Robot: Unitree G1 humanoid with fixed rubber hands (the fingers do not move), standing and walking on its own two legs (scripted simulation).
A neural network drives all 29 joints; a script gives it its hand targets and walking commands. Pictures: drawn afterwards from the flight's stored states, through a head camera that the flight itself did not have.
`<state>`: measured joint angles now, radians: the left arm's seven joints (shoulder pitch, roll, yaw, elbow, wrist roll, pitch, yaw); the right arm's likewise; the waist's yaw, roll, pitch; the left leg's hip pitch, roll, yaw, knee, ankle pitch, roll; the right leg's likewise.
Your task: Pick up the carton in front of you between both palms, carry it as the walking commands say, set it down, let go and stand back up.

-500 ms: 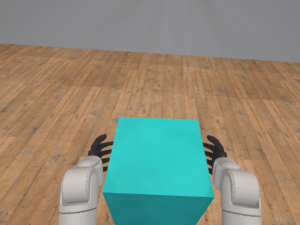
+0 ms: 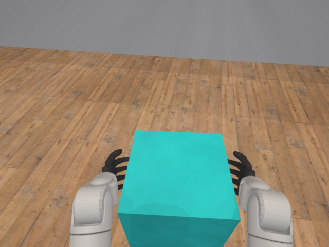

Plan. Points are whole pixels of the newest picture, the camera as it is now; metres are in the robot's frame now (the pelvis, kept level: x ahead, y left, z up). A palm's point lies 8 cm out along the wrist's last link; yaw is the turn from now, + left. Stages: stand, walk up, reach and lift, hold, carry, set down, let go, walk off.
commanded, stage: carry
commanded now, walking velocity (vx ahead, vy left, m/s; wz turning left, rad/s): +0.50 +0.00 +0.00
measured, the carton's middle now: (175, 195) +0.27 +0.00 +0.00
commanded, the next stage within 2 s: none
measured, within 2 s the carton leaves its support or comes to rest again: neither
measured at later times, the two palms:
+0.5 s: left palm (127, 90) +0.61 +0.17 +0.07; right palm (216, 94) +0.58 -0.13 +0.08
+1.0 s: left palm (146, 52) +0.89 +0.14 +0.08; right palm (213, 53) +0.89 -0.16 +0.07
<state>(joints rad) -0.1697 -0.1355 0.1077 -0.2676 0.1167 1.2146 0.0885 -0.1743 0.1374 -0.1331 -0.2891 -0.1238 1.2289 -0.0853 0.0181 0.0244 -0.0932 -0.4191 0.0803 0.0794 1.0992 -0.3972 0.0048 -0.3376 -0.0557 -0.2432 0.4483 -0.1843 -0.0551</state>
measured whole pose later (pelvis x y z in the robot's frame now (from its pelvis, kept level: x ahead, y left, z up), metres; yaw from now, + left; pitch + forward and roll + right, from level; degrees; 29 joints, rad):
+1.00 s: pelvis +0.61 -0.01 +0.01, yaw +0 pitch +4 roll +1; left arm -0.17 -0.14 0.11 -0.35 0.10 1.17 0.09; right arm -0.18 0.14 -0.11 -0.36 -0.12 1.18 -0.09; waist 0.01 0.03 0.01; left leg -0.41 0.06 0.11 0.61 -0.33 -0.02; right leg -0.27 -0.04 -0.23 0.35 -0.15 -0.06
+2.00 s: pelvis +0.69 +0.01 -0.01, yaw -3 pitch +2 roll +0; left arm -0.23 -0.14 0.19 0.20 0.25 0.75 0.02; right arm -0.24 0.15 -0.20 0.21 -0.26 0.75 -0.01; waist 0.00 0.00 -0.11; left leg -0.30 0.06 0.18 0.53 -0.26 0.01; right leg -0.18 -0.07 -0.17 0.51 -0.36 0.01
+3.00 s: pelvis +0.65 +0.00 -0.01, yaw -3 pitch +2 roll +0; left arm -0.24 -0.15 0.19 0.19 0.25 0.74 0.02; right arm -0.25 0.15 -0.20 0.20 -0.25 0.73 -0.02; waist 0.00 0.00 -0.10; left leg -0.35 0.09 0.16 0.51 -0.18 0.00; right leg -0.25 -0.05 -0.18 0.53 -0.31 -0.02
